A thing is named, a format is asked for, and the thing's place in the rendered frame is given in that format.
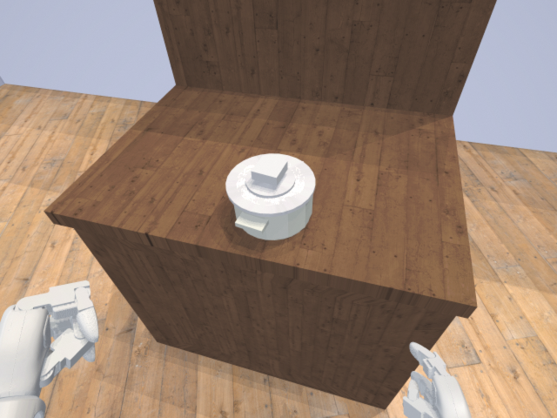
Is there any robot right hand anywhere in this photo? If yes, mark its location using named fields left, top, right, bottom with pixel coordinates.
left=403, top=342, right=472, bottom=418

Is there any knob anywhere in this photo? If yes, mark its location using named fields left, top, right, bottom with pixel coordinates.
left=251, top=155, right=288, bottom=186

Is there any pot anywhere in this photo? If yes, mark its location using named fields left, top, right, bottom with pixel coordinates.
left=234, top=161, right=313, bottom=240

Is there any lid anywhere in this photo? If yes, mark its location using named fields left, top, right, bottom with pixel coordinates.
left=225, top=153, right=315, bottom=217

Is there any table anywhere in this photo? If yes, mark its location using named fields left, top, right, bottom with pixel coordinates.
left=44, top=0, right=497, bottom=410

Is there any robot left forearm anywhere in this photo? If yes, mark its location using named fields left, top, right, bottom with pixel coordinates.
left=0, top=395, right=46, bottom=418

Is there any robot left hand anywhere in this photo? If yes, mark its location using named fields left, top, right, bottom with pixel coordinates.
left=0, top=280, right=98, bottom=399

